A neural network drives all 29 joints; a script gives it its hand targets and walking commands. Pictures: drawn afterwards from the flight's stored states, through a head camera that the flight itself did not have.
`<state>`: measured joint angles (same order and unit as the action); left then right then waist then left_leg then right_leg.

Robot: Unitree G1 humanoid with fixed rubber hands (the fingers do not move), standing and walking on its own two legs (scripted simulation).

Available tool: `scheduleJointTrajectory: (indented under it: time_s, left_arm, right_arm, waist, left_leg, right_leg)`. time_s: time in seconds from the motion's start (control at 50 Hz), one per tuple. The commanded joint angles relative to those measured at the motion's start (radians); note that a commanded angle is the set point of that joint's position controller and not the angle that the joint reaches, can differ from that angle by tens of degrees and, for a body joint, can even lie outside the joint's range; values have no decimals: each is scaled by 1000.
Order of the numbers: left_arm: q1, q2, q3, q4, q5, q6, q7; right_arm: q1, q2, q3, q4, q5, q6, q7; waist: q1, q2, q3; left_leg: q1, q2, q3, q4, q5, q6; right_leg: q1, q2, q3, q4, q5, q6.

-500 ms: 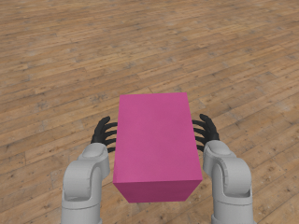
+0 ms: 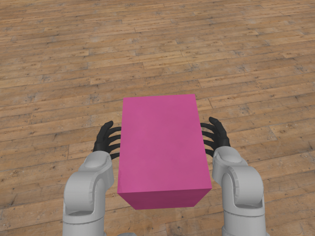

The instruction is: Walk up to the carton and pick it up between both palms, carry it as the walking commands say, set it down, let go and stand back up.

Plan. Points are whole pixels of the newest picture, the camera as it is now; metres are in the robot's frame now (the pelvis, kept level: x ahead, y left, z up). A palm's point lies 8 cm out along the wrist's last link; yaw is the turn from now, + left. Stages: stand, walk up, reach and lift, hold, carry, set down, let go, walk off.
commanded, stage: carry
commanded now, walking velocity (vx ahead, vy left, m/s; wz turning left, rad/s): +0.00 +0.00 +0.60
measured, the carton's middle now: (162, 157) +0.30 +0.00 +0.01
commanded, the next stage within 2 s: none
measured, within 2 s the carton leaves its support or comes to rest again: neither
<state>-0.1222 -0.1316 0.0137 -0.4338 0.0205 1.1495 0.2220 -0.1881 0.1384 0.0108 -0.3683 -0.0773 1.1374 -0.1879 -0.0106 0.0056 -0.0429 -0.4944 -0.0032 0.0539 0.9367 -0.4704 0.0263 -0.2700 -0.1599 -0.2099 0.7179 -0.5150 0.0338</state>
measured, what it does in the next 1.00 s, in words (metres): walks ahead, turning left: left foot, then right foot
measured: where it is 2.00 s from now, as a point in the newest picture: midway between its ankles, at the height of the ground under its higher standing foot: outside the picture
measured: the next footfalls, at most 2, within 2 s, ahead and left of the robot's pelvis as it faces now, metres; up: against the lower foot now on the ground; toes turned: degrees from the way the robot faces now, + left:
left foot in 0.04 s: +0.05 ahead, +0.12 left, +0.00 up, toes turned +5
right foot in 0.32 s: +0.16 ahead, -0.06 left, +0.00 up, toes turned +5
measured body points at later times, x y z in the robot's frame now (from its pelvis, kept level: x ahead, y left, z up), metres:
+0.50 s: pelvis +0.14 +0.03 +0.00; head +0.18 +0.02 +0.45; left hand +0.37 +0.25 +0.09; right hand +0.46 +0.00 +0.08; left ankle +0.05 +0.13 -0.66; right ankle +0.12 -0.07 -0.71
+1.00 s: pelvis +0.20 +0.08 +0.00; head +0.23 +0.07 +0.45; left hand +0.35 +0.35 +0.09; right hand +0.51 +0.14 +0.08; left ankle +0.12 +0.15 -0.68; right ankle +0.23 +0.00 -0.71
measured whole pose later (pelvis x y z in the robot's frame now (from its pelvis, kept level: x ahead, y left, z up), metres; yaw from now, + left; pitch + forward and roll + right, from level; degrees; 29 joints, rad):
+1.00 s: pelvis +0.20 +0.08 +0.00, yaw +37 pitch +4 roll +2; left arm -0.12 -0.13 0.00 -0.40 0.02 1.15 0.22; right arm -0.18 0.14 0.00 -0.38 -0.08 1.16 -0.20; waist -0.01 0.02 -0.03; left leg -0.49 -0.07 0.00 0.96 -0.57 0.04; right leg -0.38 -0.11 -0.19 0.75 -0.42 -0.03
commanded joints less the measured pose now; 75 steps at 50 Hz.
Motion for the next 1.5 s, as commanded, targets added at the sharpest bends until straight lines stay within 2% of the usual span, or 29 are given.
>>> scheduleJointTrajectory:
  time_s: [0.0, 0.04, 0.1, 0.2, 0.24, 0.26, 0.28, 0.3, 0.38, 0.54, 0.58, 0.6, 0.62, 0.66, 0.8, 0.84, 0.86, 0.88, 0.9, 0.96, 1.12, 1.14, 1.16, 1.2, 1.22, 1.24, 1.3, 1.4, 1.48]
  left_arm:
    - [-463, -905, -543, -193, -309, -33, -140]
    - [-408, -915, -546, -161, -285, -22, -136]
    - [-375, -988, -559, -136, -290, -35, -150]
    - [-475, -1015, -593, -277, -318, -85, -139]
    - [-364, -1007, -570, -233, -308, -85, -144]
    - [-388, -1007, -561, -217, -304, -84, -147]
    - [-426, -980, -557, -233, -303, -88, -146]
    - [-433, -954, -568, -235, -319, -86, -146]
    - [-424, -915, -523, -185, -291, -74, -155]
    - [-348, -909, -500, -136, -279, -30, -147]
    - [-372, -907, -500, -151, -276, -26, -140]
    - [-321, -909, -501, -114, -261, -23, -137]
    - [-383, -905, -540, -169, -284, -25, -142]
    - [-496, -977, -604, -259, -337, -60, -156]
    - [-403, -983, -579, -198, -301, -59, -146]
    - [-350, -966, -564, -173, -285, -56, -150]
    - [-321, -928, -533, -152, -269, -54, -147]
    - [-454, -945, -565, -222, -300, -69, -150]
    - [-414, -942, -578, -202, -295, -65, -156]
    - [-443, -918, -525, -193, -271, -52, -148]
    - [-407, -904, -506, -170, -277, -21, -146]
    - [-405, -885, -513, -166, -266, -16, -136]
    - [-403, -917, -516, -164, -274, -13, -139]
    - [-389, -898, -521, -150, -263, -9, -140]
    - [-424, -903, -537, -152, -265, -16, -142]
    - [-454, -931, -583, -165, -295, -12, -149]
    - [-510, -964, -586, -187, -306, -21, -157]
    - [-475, -953, -591, -188, -288, -11, -152]
    - [-416, -956, -538, -95, -249, 1, -154]
  right_arm:
    - [-306, 938, 497, -164, 324, -20, 110]
    - [-287, 952, 497, -116, 340, -7, 117]
    - [-317, 978, 543, -234, 351, -30, 121]
    - [-358, 1013, 539, -293, 381, -72, 130]
    - [-319, 994, 567, -297, 371, -71, 122]
    - [-307, 994, 547, -237, 349, -64, 125]
    - [-383, 976, 565, -281, 367, -65, 126]
    - [-311, 969, 538, -231, 344, -53, 111]
    - [-369, 946, 570, -213, 346, -40, 111]
    - [-379, 913, 537, -234, 335, -14, 93]
    - [-333, 944, 535, -186, 349, 0, 104]
    - [-286, 912, 519, -179, 340, -4, 106]
    - [-278, 932, 521, -193, 343, -8, 108]
    - [-286, 1012, 542, -200, 355, -31, 122]
    - [-316, 976, 535, -247, 361, -52, 131]
    - [-283, 944, 523, -214, 326, -45, 128]
    - [-279, 937, 543, -199, 328, -33, 123]
    - [-352, 977, 546, -222, 348, -44, 124]
    - [-324, 957, 552, -217, 355, -34, 132]
    - [-402, 947, 559, -221, 356, -22, 122]
    - [-358, 934, 519, -183, 332, 14, 104]
    - [-321, 919, 510, -150, 327, 20, 109]
    - [-347, 947, 512, -169, 342, 16, 107]
    - [-331, 922, 495, -165, 337, 12, 109]
    - [-367, 934, 504, -189, 344, 2, 112]
    - [-309, 934, 494, -186, 323, 7, 117]
    - [-337, 988, 499, -147, 332, 2, 125]
    - [-292, 962, 489, -148, 317, 6, 137]
    - [-334, 932, 496, -162, 310, 11, 136]
  waist:
    - [-46, -175, -448]
    - [-22, 309, -493]
    - [-30, 118, -373]
    - [-24, 260, -504]
    - [21, 113, -552]
    - [40, 23, -560]
    - [32, -154, -544]
    - [11, -310, -554]
    - [18, -174, -383]
    - [7, -334, -367]
    - [-42, -106, -485]
    - [-25, 200, -538]
    - [-37, 241, -532]
    - [-34, 131, -491]
    - [-21, 225, -505]
    - [24, 50, -546]
    - [25, -212, -503]
    - [8, -315, -530]
    - [9, -237, -454]
    - [10, -171, -337]
    - [5, -300, -332]
    - [-13, -220, -344]
    - [-25, -147, -421]
    - [-25, 272, -506]
    - [-21, 229, -495]
    - [-23, 141, -436]
    - [-19, 190, -366]
    - [-11, 242, -420]
    - [21, 126, -410]
  left_leg:
    - [337, -11, 22, -412, 718, 11]
    - [812, 326, -523, -267, 2107, 227]
    - [772, 240, -449, -293, 1691, 175]
    - [682, 175, -348, -234, 1566, 164]
    - [456, 112, -231, -100, 1379, 73]
    - [199, 50, -164, 5, 1124, 19]
    - [-129, -68, -84, 139, 130, -43]
    - [-241, -67, -17, 263, -249, -54]
    - [-270, -4, 4, 199, -118, -51]
    - [44, -87, 162, -301, 280, -23]
    - [446, 90, -86, -396, 927, 64]
    - [735, 306, -429, -291, 1845, 184]
    - [787, 342, -484, -278, 1968, 263]
    - [754, 306, -452, -297, 1629, 223]
    - [563, 210, -339, -266, 1373, 163]
    - [223, 109, -191, -116, 954, 70]
    - [-74, -16, -113, -8, 197, 10]
    - [-229, -58, -32, 140, -215, -22]
    - [-268, -36, -22, 183, -241, -24]
    - [-225, 20, 12, 166, -112, -32]
    - [18, -3, 99, -213, 112, -19]
    - [125, -28, 122, -348, 203, -13]
    - [308, 9, 35, -415, 362, 19]
    - [679, 357, -470, -344, 1435, 208]
    - [641, 383, -453, -335, 1506, 235]
    - [547, 312, -377, -350, 1257, 221]
    - [432, 284, -398, -436, 929, 212]
    - [439, 244, -444, -456, 907, 185]
    - [121, 185, -330, -469, 366, 98]
  right_leg:
    - [129, -84, -48, 344, 1022, 40]
    - [-451, 146, 82, 672, -247, 97]
    - [-601, 105, 155, 497, -243, 70]
    - [-363, 137, 143, 119, 39, 67]
    - [-25, 93, 164, -179, 283, 49]
    - [252, 33, 166, -249, 714, 15]
    - [513, -199, 366, -190, 1442, -63]
    - [606, -325, 438, -108, 1800, -143]
    - [438, -290, 321, -174, 1237, -152]
    - [298, -135, -56, 67, 1092, -18]
    - [31, -83, -52, 325, 841, 48]
    - [-317, 54, -4, 512, -37, 96]
    - [-398, 93, 64, 573, -259, 100]
    - [-451, 77, 143, 412, -227, 70]
    - [-216, 103, 135, 44, 65, 73]
    - [190, -27, 179, -245, 540, 43]
    - [431, -199, 296, -244, 1140, -36]
    - [553, -337, 391, -159, 1559, -121]
    - [505, -359, 378, -160, 1596, -163]
    - [350, -307, 258, -183, 1119, -151]
    - [247, -230, 12, -55, 1036, -49]
    - [206, -221, -33, 13, 1002, -24]
    - [104, -182, -65, 125, 851, 26]
    - [-338, 27, -27, 400, -230, 110]
    - [-347, 1, 57, 444, -300, 106]
    - [-311, 16, 88, 439, -253, 92]
    - [-279, 62, 116, 314, -78, 87]
    - [-149, 122, 149, 108, -16, 66]
    - [219, 86, 134, -264, 140, 25]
